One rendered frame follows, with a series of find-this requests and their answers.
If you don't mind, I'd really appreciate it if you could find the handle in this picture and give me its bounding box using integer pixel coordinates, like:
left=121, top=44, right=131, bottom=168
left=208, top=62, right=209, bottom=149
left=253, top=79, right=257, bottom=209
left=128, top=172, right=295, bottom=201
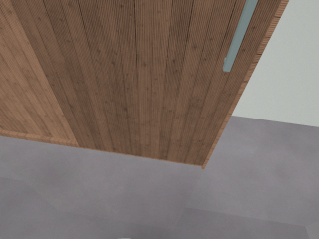
left=223, top=0, right=258, bottom=72

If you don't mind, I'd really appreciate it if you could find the wardrobe door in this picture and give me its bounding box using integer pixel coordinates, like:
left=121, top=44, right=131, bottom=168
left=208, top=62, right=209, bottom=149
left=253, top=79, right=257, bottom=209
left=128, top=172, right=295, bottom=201
left=0, top=0, right=76, bottom=141
left=10, top=0, right=281, bottom=166

